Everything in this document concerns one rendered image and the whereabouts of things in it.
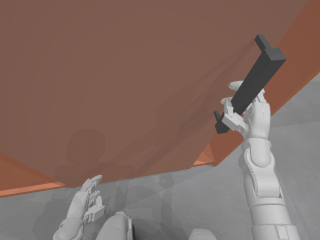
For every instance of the robot left thigh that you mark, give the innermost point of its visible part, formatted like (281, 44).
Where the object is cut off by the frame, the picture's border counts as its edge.
(117, 227)

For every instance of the wardrobe door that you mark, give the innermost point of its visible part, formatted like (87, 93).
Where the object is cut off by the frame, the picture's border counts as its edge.
(124, 88)
(15, 174)

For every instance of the handle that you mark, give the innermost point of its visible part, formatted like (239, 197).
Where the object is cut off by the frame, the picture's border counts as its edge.
(268, 63)

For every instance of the robot right thigh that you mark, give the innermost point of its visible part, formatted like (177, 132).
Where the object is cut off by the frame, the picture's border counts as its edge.
(201, 234)

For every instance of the robot thigh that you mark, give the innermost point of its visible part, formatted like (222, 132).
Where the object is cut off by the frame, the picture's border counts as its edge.
(201, 234)
(117, 227)

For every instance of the left robot hand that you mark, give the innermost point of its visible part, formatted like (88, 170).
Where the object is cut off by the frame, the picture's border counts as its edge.
(82, 203)

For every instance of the robot right forearm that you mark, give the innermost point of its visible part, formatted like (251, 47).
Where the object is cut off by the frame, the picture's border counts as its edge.
(269, 214)

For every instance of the right robot hand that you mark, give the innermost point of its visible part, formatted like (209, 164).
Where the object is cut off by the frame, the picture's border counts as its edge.
(257, 115)

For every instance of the robot left forearm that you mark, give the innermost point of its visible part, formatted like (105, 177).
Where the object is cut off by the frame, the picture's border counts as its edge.
(71, 228)

